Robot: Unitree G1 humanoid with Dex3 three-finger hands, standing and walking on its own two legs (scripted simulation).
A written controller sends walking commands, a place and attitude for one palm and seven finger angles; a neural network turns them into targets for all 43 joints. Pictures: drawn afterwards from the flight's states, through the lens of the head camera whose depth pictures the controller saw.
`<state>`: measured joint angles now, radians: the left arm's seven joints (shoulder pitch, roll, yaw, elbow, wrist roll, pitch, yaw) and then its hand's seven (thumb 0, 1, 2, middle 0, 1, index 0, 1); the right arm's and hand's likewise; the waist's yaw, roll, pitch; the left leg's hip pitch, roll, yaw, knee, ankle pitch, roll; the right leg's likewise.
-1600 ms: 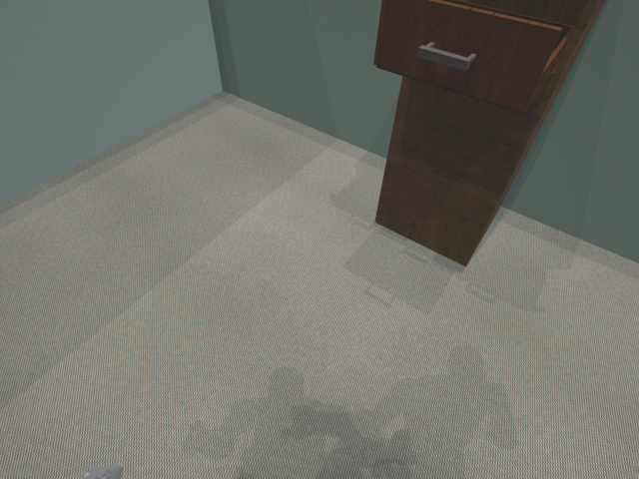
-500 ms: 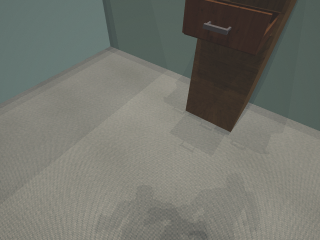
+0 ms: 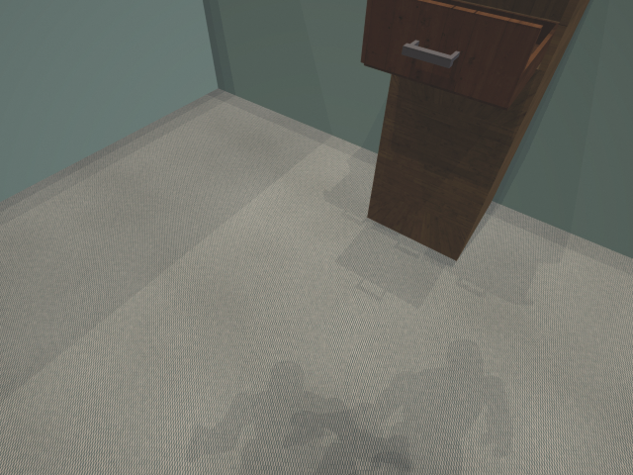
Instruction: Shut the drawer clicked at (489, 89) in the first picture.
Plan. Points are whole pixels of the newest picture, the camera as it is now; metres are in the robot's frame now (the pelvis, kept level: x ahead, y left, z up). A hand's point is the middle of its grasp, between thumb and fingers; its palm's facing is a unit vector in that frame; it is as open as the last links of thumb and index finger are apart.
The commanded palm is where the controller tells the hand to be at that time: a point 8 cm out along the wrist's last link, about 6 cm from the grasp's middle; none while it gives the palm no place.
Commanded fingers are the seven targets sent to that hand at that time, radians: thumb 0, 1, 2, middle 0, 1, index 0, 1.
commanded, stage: walk to a spot facing it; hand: left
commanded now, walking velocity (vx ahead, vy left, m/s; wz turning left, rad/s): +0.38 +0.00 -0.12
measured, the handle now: (431, 52) +0.95 -0.20 +0.12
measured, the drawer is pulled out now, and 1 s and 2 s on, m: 0.27 0.27 0.27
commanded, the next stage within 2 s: turn to face it in 0.62 s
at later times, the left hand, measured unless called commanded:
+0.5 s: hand (210, 446) +0.20 +0.18 -0.19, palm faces -0.11 -0.98 -0.15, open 7.4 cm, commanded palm none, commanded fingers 0.00 0.90 0.90 -0.20 -0.30 -0.20 -0.30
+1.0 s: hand (236, 355) +0.36 +0.17 -0.20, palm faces -0.11 -0.99 -0.13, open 7.3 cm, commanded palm none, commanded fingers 0.00 0.90 0.90 -0.20 -0.30 -0.20 -0.30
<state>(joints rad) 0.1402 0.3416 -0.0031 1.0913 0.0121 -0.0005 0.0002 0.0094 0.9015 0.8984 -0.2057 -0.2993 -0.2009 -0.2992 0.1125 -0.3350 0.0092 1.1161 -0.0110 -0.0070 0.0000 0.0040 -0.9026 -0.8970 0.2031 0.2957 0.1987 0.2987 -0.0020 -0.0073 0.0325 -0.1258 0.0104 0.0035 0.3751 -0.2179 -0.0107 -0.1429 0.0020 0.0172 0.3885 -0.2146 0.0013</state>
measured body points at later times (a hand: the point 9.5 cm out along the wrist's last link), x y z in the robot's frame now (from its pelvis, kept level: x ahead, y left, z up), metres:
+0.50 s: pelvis +0.14 +0.00 -0.01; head +0.17 +0.01 +0.43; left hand +0.21 +0.23 -0.17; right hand -0.03 -0.18 -0.15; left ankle -0.01 +0.13 -0.75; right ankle +0.21 -0.13 -0.71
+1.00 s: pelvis +0.32 +0.00 -0.02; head +0.33 +0.03 +0.43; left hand +0.36 +0.22 -0.19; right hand +0.37 -0.25 -0.14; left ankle +0.39 +0.08 -0.75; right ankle +0.27 -0.12 -0.72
